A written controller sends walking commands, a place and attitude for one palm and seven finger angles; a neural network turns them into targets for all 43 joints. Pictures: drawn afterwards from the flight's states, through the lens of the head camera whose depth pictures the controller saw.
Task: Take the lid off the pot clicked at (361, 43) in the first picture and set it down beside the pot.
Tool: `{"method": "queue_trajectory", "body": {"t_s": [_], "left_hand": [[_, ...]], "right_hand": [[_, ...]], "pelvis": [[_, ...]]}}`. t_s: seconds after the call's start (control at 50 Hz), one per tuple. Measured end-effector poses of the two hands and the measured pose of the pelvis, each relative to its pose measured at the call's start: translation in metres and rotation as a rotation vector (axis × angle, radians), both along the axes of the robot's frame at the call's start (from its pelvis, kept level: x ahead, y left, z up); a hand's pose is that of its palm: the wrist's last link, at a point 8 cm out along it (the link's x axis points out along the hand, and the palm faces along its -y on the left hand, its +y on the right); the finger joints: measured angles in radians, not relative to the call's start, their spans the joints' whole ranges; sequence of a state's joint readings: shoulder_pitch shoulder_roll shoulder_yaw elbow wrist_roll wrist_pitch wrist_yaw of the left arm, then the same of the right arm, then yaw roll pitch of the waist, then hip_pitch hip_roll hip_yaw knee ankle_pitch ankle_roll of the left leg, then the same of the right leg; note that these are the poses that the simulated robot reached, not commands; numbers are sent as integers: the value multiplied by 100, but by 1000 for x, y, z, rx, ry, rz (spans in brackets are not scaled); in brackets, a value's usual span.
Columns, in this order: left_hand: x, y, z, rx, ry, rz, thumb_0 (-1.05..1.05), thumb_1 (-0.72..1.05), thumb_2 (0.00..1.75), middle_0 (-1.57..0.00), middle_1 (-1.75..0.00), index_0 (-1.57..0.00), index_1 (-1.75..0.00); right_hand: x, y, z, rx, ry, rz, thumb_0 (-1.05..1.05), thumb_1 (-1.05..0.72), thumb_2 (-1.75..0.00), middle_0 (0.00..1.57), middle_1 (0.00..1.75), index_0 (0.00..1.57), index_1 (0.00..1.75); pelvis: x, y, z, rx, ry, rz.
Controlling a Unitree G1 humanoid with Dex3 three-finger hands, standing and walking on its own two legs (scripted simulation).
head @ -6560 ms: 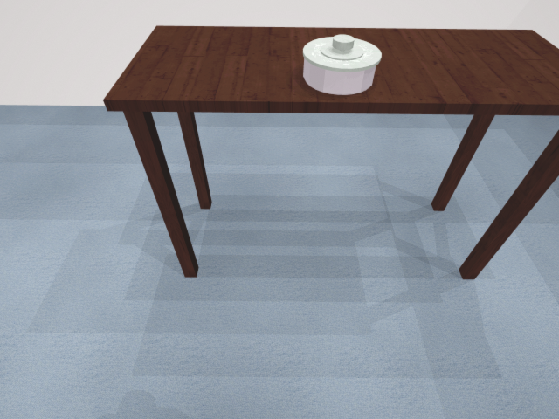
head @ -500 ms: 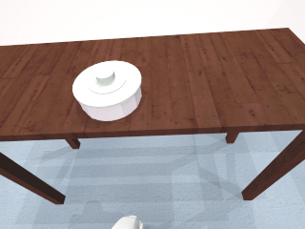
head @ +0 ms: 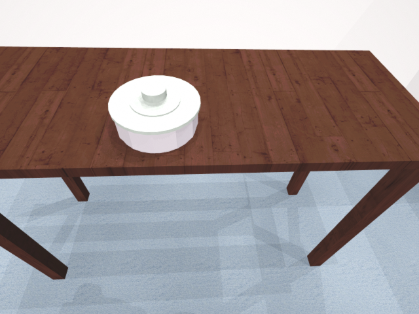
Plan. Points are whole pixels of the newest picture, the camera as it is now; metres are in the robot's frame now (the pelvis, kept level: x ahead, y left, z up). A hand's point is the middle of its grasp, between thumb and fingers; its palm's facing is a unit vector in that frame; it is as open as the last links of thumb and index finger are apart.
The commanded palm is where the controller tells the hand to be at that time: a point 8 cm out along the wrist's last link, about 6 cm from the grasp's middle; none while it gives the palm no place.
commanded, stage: come to a stop and stand still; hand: left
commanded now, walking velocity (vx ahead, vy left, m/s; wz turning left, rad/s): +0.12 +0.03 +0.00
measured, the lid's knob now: (154, 91) +0.51 +0.15 +0.15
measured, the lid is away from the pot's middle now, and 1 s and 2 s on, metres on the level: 0.00 0.00 0.00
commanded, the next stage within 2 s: look again from close up in 0.80 s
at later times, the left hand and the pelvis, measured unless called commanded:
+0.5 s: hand out of the picture -0.02 +0.15 -0.19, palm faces +0.09 -0.97 -0.20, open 7.4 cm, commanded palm none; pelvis +0.01 -0.02 -0.01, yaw +0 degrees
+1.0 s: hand out of the picture +0.02 +0.16 -0.18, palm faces -0.01 -0.98 -0.21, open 7.4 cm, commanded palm none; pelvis +0.01 -0.01 -0.01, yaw -1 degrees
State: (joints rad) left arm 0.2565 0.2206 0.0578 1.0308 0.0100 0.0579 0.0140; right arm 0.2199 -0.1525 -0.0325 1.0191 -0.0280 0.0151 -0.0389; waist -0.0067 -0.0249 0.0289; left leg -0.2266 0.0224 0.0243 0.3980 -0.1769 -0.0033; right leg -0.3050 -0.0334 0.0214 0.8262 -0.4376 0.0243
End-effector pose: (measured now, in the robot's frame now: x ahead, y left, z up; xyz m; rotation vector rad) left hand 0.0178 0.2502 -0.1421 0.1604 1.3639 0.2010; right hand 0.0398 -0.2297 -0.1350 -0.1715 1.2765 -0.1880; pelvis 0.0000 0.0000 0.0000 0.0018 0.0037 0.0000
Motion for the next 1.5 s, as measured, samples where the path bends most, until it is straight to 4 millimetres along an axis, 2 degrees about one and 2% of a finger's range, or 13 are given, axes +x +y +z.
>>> {"method": "queue_trajectory", "body": {"t_s": [0.1, 0.16, 0.24, 0.34, 0.42, 0.5, 0.62, 0.68, 0.82, 0.98, 1.12, 1.3, 1.5], "left_hand": [[-1, -25, 1, 26, -34, -33, 0, 91, 90, -20, -30, -20, -30], [-8, -44, 9, 21, -43, -17, 0, 91, 90, -20, -30, -20, -30], [-19, -62, 15, 8, -27, 0, 0, 91, 90, -20, -30, -20, -30], [-31, -70, 12, -10, 15, 22, 0, 90, 90, -20, -30, -20, -30], [-38, -64, 4, -21, 46, 44, 0, 90, 90, -21, -30, -20, -30], [-40, -48, -14, -31, 73, 55, 0, 90, 90, -21, -30, -20, -30], [-26, -29, -18, -11, 57, 33, 0, 91, 90, -20, -30, -20, -30], [-18, -27, -12, 8, 32, 12, 0, 91, 90, -20, -30, -20, -30], [-13, -33, 2, 14, 8, -4, 0, 91, 90, -20, -30, -20, -30], [0, -42, -7, -11, -6, -51, 0, 91, 90, -20, -30, -20, -30], [26, -31, -14, -17, -45, -80, 0, 91, 90, -20, -30, -20, -30], [49, -9, -11, 9, -100, -90, 0, 91, 90, -20, -30, -20, -30], [37, -2, -9, 14, -61, -83, 0, 91, 90, -20, -30, -20, -30]], "right_hand": [[-44, -23, -22, 45, 80, -50, 1, -91, -90, 20, 30, 20, 30], [-62, -32, -25, 65, 143, -49, 1, -91, -90, 20, 30, 20, 30], [-62, -40, -21, 74, 156, -51, 1, -91, -90, 20, 30, 20, 30], [-42, -41, -20, 69, 126, -39, 1, -91, -90, 20, 30, 20, 30], [-12, -34, -17, 54, 74, -18, 1, -91, -90, 20, 30, 19, 30], [20, -21, -19, 25, -12, 4, 1, -91, -90, 20, 30, 19, 30], [40, -1, -14, 36, -73, 27, 1, -91, -90, 20, 30, 20, 30], [39, 5, -18, 67, -79, 28, 1, -91, -90, 20, 30, 20, 30], [27, -8, -19, 77, -44, 0, -1, -93, -90, 20, 30, 20, 30], [-9, -20, -16, 35, 46, -21, 0, -92, -90, 20, 30, 20, 30], [-25, -9, -20, 24, 65, -47, 1, -91, -90, 20, 30, 19, 30], [-21, 12, -23, 41, 60, -41, 2, -93, -90, 20, 30, 20, 30], [-6, 9, -18, 30, 34, -23, 1, -92, -90, 20, 30, 20, 30]], "pelvis": [[-8, -23, -9, 31, 3, -1], [-7, -30, -5, 17, -8, 7], [-2, -36, 2, 36, -16, -7], [1, -35, 2, 40, -29, -2], [5, -28, -1, 36, -35, -5], [11, -15, -13, 12, -40, 0], [8, -10, -14, 40, -48, -25], [4, -12, -13, 50, -44, -27], [7, -15, -6, 17, -31, -13], [12, -16, -8, -12, -16, -25], [19, -4, -15, -12, -18, -26], [19, 8, -16, -12, -19, -29], [16, 10, -14, -4, -8, -32]]}}
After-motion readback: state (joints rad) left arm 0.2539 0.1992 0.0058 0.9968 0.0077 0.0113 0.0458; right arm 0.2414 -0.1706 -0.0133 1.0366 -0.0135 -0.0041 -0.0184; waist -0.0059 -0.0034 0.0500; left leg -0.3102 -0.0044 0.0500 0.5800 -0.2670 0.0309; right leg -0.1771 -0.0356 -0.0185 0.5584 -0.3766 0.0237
